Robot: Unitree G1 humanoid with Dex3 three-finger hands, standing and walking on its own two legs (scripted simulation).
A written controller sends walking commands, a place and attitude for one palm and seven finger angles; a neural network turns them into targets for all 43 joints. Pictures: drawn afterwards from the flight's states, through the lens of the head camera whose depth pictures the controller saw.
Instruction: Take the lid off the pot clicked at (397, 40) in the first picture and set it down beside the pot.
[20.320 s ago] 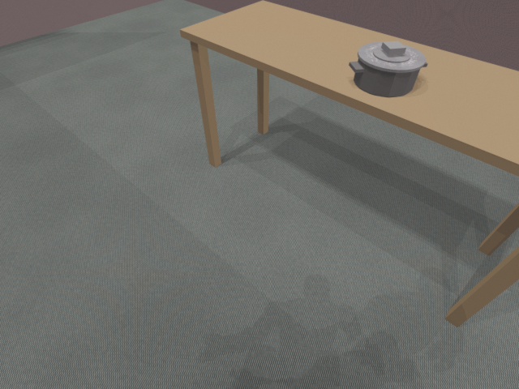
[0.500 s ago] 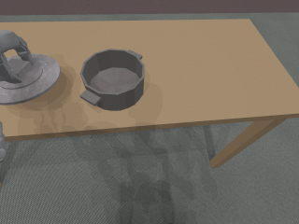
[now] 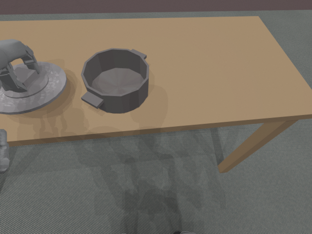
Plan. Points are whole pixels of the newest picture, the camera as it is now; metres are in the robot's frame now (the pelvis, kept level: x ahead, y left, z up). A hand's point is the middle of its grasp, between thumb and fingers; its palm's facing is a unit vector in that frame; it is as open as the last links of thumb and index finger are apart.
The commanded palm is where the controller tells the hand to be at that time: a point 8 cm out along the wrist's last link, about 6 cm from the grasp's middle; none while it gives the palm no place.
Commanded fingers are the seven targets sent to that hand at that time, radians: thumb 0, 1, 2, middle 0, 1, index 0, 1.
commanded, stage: lower the lid onto the table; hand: left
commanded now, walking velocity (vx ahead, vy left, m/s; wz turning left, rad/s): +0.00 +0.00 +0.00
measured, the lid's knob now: (21, 77) +0.50 +0.30 +0.09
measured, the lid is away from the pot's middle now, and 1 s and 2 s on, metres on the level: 0.23 0.23 0.24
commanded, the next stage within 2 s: open the fingers wide in 0.84 s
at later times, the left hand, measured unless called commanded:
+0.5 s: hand (23, 85) +0.48 +0.30 +0.08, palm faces -0.51 -0.13 -0.85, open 8.6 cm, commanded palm +0.55 +0.31 +0.14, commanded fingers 0.00 0.53 1.00 -0.77 -1.08 -0.76 -1.06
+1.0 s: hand (26, 89) +0.49 +0.31 +0.06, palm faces -0.48 -0.12 -0.87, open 8.6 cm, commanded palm +0.51 +0.30 +0.11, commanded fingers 0.00 0.50 0.91 -0.71 -1.07 -0.71 -1.06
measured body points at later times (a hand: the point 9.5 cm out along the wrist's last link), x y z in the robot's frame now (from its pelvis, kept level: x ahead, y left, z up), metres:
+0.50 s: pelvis +0.00 +0.00 -0.01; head +0.11 +0.01 +0.43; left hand +0.51 +0.30 +0.13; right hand -0.03 -0.29 -0.12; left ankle -0.01 +0.09 -0.73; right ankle -0.01 -0.17 -0.73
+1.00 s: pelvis +0.00 +0.00 -0.02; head +0.11 +0.01 +0.41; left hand +0.51 +0.31 +0.11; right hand -0.03 -0.28 -0.14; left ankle -0.01 +0.09 -0.73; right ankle -0.01 -0.17 -0.73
